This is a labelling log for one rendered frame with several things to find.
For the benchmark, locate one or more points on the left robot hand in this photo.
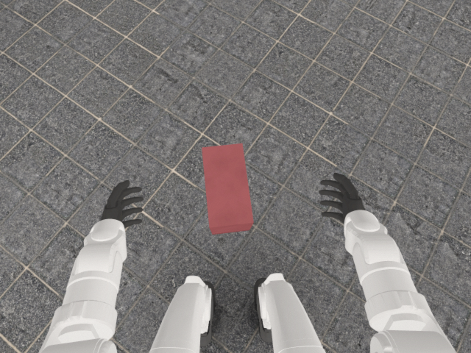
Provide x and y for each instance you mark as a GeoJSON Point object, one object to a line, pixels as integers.
{"type": "Point", "coordinates": [115, 204]}

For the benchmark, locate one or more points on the robot right forearm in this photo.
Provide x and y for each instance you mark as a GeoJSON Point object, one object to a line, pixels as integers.
{"type": "Point", "coordinates": [392, 301]}

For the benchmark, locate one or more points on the robot right shin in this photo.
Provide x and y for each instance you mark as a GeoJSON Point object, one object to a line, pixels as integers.
{"type": "Point", "coordinates": [272, 277]}

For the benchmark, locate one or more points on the robot right foot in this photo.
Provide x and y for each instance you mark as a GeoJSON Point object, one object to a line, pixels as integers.
{"type": "Point", "coordinates": [265, 333]}

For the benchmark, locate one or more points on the robot left forearm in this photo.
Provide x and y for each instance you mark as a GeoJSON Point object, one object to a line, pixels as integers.
{"type": "Point", "coordinates": [88, 310]}

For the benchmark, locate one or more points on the carton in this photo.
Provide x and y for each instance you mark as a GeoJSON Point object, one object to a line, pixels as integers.
{"type": "Point", "coordinates": [227, 189]}

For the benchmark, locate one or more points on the robot right upper arm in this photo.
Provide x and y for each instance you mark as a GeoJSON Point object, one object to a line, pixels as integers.
{"type": "Point", "coordinates": [404, 341]}

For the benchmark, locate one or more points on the robot left upper arm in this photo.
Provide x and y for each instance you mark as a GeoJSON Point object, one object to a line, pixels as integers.
{"type": "Point", "coordinates": [99, 345]}

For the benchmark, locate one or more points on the right robot hand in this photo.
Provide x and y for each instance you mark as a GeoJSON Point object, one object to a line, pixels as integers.
{"type": "Point", "coordinates": [350, 200]}

